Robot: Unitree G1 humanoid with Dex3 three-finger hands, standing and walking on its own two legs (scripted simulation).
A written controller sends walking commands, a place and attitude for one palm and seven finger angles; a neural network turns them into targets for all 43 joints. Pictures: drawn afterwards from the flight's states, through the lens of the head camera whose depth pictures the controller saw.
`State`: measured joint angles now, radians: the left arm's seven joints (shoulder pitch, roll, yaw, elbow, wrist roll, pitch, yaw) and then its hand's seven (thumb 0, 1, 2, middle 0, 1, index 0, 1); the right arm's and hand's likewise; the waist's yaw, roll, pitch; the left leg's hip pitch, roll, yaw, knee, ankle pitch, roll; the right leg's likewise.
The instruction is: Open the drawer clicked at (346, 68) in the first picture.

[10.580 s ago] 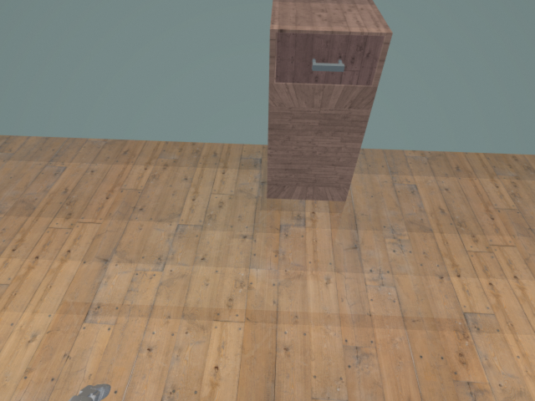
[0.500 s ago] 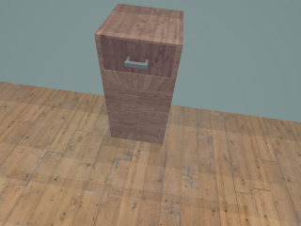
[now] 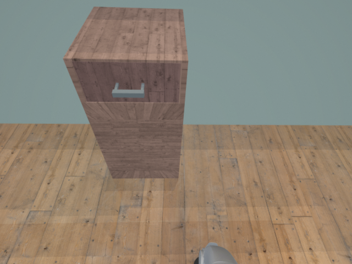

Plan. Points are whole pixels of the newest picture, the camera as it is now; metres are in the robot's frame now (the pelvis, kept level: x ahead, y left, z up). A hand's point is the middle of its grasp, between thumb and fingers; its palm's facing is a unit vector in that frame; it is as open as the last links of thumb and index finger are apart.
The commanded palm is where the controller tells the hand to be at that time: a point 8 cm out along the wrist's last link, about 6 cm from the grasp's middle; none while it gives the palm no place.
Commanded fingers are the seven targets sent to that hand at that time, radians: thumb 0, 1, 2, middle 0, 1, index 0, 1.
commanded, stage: take the last steps up to it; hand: left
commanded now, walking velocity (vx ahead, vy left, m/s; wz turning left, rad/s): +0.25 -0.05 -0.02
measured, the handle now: (129, 89) +0.68 +0.17 -0.02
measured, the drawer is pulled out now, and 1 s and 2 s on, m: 0.00 0.00 0.00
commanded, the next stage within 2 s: come to a stop and stand still in 0.20 s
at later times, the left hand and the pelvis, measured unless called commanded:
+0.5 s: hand (116, 260) +0.17 +0.15 -0.18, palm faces +0.08 -0.98 -0.18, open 7.3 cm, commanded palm none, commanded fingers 0.00 0.90 0.90 -0.20 -0.30 -0.20 -0.30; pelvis +0.17 -0.02 +0.00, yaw +0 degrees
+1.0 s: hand (134, 255) +0.17 +0.10 -0.14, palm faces +0.02 -0.96 -0.28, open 7.4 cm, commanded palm none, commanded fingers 0.00 0.90 0.90 -0.20 -0.30 -0.20 -0.30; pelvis +0.13 -0.09 +0.01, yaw -2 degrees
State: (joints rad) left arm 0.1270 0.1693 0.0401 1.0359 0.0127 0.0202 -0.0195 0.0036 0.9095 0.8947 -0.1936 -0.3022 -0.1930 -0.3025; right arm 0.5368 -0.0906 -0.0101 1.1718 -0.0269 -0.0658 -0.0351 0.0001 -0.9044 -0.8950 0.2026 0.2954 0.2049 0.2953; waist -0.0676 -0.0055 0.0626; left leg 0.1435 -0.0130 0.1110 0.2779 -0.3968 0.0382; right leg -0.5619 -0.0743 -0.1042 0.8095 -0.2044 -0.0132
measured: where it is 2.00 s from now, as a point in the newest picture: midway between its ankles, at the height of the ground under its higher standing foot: outside the picture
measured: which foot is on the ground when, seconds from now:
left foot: down 0.00-0.08, up 0.10-0.42, down 0.44-0.80, up 0.82-1.00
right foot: up 0.00-0.08, down 0.10-0.52, up 0.54-0.78, down 0.80-1.00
